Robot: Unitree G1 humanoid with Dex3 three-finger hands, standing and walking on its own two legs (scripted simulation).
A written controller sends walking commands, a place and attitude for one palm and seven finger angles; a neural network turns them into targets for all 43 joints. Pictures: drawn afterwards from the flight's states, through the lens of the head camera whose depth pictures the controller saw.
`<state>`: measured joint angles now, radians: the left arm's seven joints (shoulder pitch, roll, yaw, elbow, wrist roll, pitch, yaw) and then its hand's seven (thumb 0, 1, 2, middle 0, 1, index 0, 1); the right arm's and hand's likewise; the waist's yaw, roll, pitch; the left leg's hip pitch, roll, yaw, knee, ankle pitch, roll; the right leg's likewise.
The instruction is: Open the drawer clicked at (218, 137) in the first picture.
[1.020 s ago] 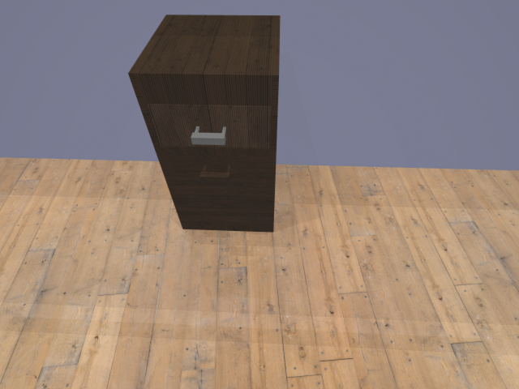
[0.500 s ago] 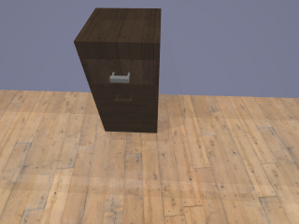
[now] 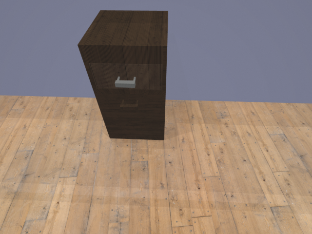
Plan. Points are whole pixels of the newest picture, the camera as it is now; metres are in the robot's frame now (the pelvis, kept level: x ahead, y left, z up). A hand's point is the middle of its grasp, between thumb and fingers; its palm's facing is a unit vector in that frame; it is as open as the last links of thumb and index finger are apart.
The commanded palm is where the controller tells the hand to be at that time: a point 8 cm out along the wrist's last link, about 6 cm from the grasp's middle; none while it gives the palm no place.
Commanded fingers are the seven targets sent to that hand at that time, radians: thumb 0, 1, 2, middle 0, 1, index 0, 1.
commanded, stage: take the last steps up to it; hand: left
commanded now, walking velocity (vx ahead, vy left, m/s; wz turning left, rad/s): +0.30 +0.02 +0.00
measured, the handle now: (126, 81) +0.88 +0.21 -0.17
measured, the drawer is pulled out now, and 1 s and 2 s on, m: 0.00 0.00 0.00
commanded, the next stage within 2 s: come to a stop and stand still in 0.94 s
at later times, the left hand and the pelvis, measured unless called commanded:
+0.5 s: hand (98, 232) +0.16 +0.19 -0.18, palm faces +0.04 -0.97 -0.22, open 7.3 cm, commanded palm none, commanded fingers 0.00 0.90 0.90 -0.20 -0.30 -0.20 -0.30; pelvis +0.11 +0.00 -0.02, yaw +2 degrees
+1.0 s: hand (115, 181) +0.32 +0.17 -0.18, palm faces +0.08 -0.98 -0.20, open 7.3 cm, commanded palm none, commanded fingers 0.00 0.90 0.90 -0.20 -0.30 -0.20 -0.30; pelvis +0.28 -0.02 -0.01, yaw +2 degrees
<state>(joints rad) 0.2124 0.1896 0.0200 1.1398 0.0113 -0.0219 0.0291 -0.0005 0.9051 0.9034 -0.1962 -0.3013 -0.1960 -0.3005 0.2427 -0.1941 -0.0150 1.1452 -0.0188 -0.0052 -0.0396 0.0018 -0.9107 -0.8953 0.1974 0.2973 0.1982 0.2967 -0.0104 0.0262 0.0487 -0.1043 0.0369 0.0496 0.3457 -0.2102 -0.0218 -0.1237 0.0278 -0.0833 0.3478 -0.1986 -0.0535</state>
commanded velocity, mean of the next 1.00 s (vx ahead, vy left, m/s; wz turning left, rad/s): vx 0.27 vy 0.02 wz -0.03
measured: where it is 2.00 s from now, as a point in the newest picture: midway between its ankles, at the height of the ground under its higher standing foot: (172, 216)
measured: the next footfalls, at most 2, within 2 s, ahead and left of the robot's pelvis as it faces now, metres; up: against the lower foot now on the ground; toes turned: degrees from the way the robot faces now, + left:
right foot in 0.54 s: +0.24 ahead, -0.12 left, +0.00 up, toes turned -4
left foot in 0.82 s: +0.28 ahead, +0.13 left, +0.00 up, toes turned +8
